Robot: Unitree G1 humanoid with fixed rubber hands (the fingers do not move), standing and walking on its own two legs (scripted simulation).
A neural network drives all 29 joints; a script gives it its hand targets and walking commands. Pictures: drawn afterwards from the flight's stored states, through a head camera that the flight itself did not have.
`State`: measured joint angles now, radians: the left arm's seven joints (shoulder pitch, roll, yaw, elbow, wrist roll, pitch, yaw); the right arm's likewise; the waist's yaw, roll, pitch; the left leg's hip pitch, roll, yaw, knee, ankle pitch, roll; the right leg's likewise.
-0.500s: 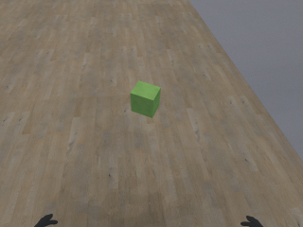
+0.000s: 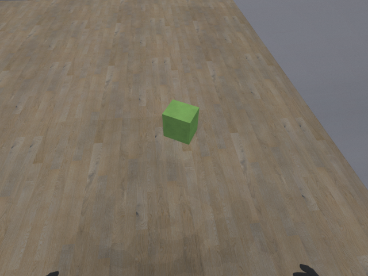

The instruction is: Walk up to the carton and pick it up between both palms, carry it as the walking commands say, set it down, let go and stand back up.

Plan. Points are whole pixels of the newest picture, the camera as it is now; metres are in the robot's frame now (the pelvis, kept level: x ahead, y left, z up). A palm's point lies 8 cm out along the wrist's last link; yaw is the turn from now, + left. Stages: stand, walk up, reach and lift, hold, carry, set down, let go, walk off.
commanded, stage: stand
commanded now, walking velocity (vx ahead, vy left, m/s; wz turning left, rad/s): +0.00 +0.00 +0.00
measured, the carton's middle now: (180, 122) +1.16 +0.00 -0.67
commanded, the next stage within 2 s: walk up in 0.38 s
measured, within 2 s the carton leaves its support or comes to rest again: neither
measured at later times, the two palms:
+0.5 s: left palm out of the picture +0.10 +0.31 -0.10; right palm out of the picture +0.08 -0.31 -0.11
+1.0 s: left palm (41, 245) +0.21 +0.34 -0.11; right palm out of the picture +0.12 -0.31 -0.10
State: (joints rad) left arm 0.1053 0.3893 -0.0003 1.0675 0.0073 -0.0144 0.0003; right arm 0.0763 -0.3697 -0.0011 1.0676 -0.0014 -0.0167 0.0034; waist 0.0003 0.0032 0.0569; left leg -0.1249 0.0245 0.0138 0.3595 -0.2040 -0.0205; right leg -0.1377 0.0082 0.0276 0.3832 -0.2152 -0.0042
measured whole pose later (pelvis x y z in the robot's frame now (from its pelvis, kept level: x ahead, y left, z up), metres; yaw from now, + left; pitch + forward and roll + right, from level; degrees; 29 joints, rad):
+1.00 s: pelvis +0.11 +0.02 -0.01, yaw -1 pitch -1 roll +0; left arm 0.20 0.44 0.06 0.87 0.02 -0.03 -0.06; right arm 0.34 -0.42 -0.08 0.89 -0.02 -0.07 0.03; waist -0.03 -0.02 0.10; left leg 0.02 0.00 0.02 0.36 -0.36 0.02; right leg -0.45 -0.02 -0.01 0.75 -0.27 -0.03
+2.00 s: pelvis +0.50 +0.01 -0.01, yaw +0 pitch -1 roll +0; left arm 0.36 0.45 0.05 0.75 0.01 -0.10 -0.03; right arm 0.30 -0.44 -0.05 0.76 -0.02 -0.03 0.06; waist 0.03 0.05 0.08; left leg -0.50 0.07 0.00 0.89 -0.36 0.02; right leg -0.23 -0.04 -0.08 0.55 -0.30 -0.02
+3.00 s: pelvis +0.60 +0.03 +0.00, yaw -1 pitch -3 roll +0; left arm 0.09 0.41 0.01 1.09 0.01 -0.03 0.01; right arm 0.05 -0.39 -0.02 1.10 0.00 0.01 0.02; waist -0.01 0.01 0.05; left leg -0.18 0.03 0.04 0.38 -0.16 0.00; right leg -0.07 -0.03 -0.03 0.37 -0.26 0.02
